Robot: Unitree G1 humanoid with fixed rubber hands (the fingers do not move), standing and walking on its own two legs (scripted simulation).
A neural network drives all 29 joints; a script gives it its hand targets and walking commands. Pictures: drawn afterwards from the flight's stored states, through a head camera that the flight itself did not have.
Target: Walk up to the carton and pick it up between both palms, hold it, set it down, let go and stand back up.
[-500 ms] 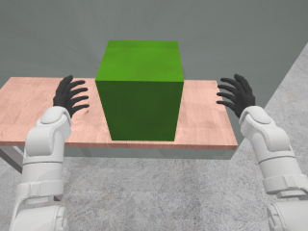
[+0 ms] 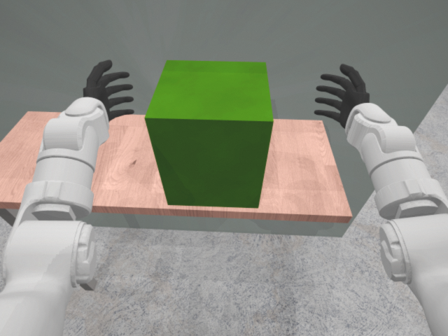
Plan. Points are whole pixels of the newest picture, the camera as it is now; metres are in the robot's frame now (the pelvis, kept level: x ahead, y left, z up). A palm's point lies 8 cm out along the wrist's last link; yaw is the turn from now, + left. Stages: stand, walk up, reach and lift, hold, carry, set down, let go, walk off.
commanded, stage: reach and lift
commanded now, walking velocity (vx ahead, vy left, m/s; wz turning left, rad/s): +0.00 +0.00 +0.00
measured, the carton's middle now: (214, 137) +0.51 +0.02 +0.08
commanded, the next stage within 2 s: none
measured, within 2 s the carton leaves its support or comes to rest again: neither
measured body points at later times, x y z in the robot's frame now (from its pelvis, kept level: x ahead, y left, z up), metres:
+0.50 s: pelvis +0.01 +0.00 +0.00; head +0.03 +0.01 +0.45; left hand +0.48 +0.20 +0.18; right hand +0.47 -0.21 +0.18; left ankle -0.03 +0.13 -0.75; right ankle +0.04 -0.11 -0.75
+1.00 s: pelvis -0.01 +0.00 -0.01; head +0.04 +0.00 +0.44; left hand +0.46 +0.19 +0.11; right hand +0.46 -0.19 +0.11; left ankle -0.03 +0.13 -0.75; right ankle +0.04 -0.11 -0.75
